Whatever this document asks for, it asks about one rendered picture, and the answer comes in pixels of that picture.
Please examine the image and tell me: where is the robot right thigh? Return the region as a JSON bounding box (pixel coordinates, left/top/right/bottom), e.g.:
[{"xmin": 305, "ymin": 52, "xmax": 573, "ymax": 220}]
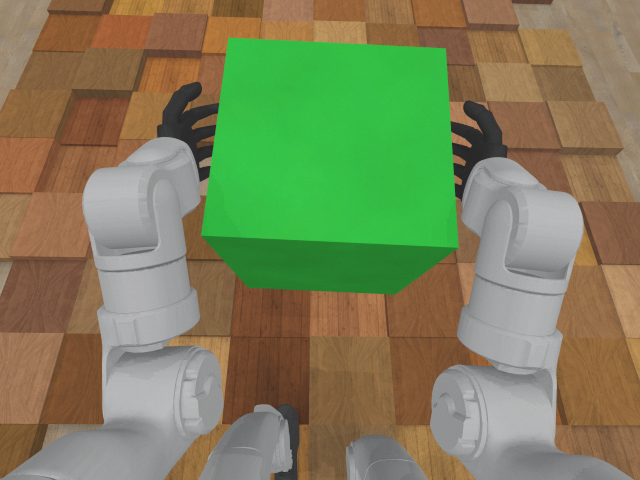
[{"xmin": 346, "ymin": 435, "xmax": 428, "ymax": 480}]

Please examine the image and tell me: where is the robot left upper arm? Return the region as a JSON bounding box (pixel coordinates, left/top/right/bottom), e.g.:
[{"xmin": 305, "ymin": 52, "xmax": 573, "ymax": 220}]
[{"xmin": 0, "ymin": 345, "xmax": 224, "ymax": 480}]

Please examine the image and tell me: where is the carton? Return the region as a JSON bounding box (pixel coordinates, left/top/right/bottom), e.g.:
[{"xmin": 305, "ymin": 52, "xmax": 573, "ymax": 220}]
[{"xmin": 201, "ymin": 38, "xmax": 459, "ymax": 295}]

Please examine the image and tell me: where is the robot right upper arm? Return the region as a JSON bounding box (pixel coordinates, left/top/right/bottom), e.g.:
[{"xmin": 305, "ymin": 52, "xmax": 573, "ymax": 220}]
[{"xmin": 430, "ymin": 365, "xmax": 634, "ymax": 480}]

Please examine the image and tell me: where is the right robot forearm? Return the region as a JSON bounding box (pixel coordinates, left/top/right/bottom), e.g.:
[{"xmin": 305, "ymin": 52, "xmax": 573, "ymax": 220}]
[{"xmin": 457, "ymin": 157, "xmax": 584, "ymax": 439}]

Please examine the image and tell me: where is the left robot shin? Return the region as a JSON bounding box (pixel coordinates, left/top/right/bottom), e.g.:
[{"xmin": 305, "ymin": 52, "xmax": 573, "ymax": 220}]
[{"xmin": 254, "ymin": 404, "xmax": 293, "ymax": 473}]

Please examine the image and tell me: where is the left robot forearm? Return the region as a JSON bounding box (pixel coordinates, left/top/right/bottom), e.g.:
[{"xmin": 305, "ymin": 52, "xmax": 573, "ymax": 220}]
[{"xmin": 82, "ymin": 137, "xmax": 201, "ymax": 418}]

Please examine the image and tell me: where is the robot left hand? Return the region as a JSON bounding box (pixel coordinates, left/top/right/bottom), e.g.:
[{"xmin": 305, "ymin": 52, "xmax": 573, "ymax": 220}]
[{"xmin": 157, "ymin": 82, "xmax": 219, "ymax": 182}]

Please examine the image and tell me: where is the robot right hand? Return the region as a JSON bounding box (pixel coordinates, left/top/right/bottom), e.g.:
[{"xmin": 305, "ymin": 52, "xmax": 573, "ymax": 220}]
[{"xmin": 451, "ymin": 101, "xmax": 508, "ymax": 202}]

